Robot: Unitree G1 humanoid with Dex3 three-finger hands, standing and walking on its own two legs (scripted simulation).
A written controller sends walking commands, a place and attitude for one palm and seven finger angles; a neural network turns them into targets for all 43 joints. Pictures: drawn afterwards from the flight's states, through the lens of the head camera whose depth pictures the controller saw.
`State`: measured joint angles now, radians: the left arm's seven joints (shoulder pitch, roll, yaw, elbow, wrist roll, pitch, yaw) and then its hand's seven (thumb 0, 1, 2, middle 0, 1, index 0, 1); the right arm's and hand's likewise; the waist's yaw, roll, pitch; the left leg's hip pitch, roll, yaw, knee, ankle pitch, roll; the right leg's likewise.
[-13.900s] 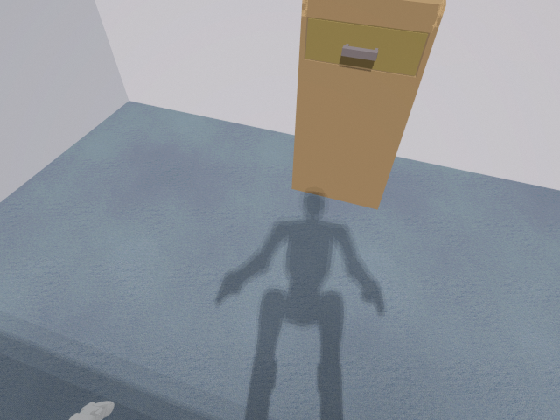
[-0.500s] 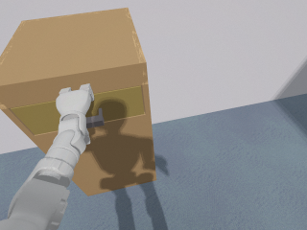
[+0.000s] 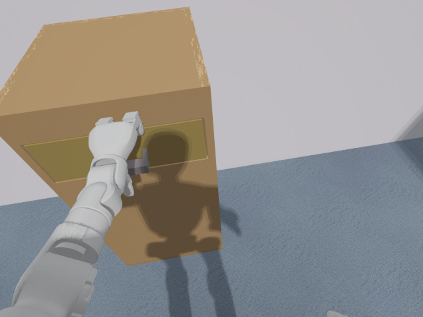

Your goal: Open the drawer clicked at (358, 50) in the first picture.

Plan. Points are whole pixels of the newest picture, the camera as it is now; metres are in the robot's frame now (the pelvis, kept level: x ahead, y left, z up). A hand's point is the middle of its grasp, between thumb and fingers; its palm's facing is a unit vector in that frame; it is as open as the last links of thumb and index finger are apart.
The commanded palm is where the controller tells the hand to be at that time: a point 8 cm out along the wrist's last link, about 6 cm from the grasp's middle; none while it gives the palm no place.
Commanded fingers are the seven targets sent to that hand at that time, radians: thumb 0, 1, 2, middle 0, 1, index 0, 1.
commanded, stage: move the hooked fingers above the handle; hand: left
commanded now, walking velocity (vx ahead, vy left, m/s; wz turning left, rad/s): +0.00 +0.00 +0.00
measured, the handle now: (123, 162) +0.46 +0.23 +0.01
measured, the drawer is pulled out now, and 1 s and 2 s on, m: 0.00 0.00 0.00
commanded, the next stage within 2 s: none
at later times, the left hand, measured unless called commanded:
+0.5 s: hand (117, 160) +0.42 +0.21 +0.07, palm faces +0.07 -0.06 -1.00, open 13.8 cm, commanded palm +0.39 +0.23 +0.13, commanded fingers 0.00 -0.50 0.30 -0.30 -1.20 -0.30 -1.20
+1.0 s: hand (113, 169) +0.40 +0.22 +0.06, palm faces +0.02 -0.05 -1.00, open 13.8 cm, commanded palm +0.38 +0.23 +0.13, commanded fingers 0.00 -0.50 0.30 -0.30 -1.20 -0.30 -1.20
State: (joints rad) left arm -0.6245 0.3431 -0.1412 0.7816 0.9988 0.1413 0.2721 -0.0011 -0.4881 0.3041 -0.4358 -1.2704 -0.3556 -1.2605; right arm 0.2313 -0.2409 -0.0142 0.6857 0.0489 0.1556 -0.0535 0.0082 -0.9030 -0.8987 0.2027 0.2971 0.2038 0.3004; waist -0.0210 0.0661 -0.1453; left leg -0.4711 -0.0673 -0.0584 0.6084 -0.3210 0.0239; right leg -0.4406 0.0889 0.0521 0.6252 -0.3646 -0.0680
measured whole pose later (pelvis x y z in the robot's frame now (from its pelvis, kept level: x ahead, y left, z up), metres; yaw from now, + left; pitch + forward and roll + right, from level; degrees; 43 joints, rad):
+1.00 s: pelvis -0.01 +0.02 +0.00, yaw +2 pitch +9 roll -1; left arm -0.55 0.37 -0.23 0.62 0.99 0.06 0.21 0.00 -0.49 0.30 -0.32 -1.21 -0.33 -1.20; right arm 0.27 -0.27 -0.06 0.67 0.04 0.12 -0.06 0.01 -0.90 -0.90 0.20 0.30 0.20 0.30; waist 0.00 0.06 -0.12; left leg -0.47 -0.09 -0.08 0.64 -0.32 0.05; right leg -0.41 0.06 0.03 0.62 -0.37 -0.04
